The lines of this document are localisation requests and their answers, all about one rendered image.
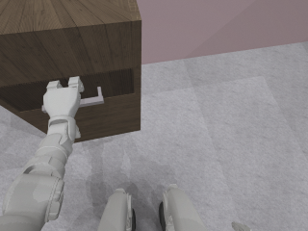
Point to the drawer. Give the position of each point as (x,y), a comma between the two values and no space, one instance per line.
(29,96)

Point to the left robot hand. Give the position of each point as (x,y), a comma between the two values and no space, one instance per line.
(60,101)

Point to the handle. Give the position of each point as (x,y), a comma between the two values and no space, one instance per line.
(88,101)

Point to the robot left upper arm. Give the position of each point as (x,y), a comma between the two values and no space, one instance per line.
(34,200)

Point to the right robot shin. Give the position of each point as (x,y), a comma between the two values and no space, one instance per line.
(169,220)

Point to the cabinet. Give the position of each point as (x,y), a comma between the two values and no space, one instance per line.
(51,39)

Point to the right robot hand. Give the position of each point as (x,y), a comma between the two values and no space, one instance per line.
(240,227)

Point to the robot left forearm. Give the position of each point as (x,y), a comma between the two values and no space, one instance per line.
(53,152)

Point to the left robot thigh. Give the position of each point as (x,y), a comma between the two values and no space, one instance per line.
(118,209)

